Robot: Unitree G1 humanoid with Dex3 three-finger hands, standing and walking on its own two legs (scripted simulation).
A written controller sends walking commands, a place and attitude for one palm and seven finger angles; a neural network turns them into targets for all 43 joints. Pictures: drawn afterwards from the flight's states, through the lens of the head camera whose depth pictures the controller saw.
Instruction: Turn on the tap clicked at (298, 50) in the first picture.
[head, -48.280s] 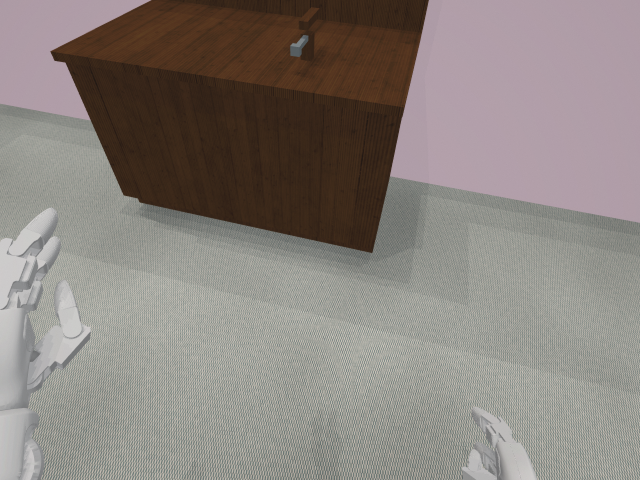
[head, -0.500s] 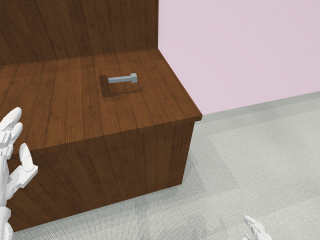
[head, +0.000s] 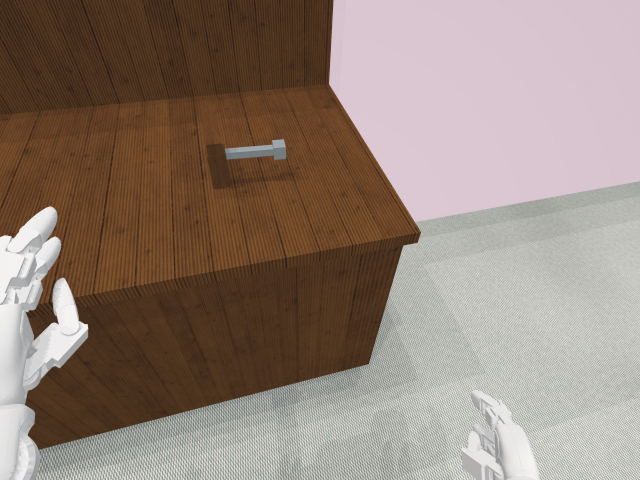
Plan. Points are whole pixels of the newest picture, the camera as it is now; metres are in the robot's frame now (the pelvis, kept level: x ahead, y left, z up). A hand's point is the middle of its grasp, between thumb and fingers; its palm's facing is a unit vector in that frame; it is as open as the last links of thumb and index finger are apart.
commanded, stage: stop stepping back and stand still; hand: left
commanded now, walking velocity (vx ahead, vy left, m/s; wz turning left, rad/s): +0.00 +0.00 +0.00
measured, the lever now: (279, 149) +0.70 +0.14 +0.02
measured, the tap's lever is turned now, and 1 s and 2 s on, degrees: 86 86 86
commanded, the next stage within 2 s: stand and check the lever's angle in 0.02 s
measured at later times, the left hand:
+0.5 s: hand (64, 338) +0.20 +0.26 +0.15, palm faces +0.39 -0.85 -0.36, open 7.4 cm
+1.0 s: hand (63, 335) +0.20 +0.26 +0.15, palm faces +0.39 -0.84 -0.36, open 7.4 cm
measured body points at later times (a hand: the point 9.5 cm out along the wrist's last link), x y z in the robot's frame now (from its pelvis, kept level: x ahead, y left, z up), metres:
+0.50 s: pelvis -0.01 +0.01 +0.00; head -0.01 +0.01 +0.45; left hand +0.17 +0.30 +0.17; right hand +0.17 -0.22 -0.08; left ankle +0.02 +0.11 -0.74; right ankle -0.03 -0.13 -0.74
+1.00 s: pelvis -0.01 +0.01 +0.00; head +0.00 +0.02 +0.45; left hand +0.18 +0.30 +0.17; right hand +0.18 -0.22 -0.08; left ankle +0.02 +0.11 -0.74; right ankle -0.03 -0.13 -0.74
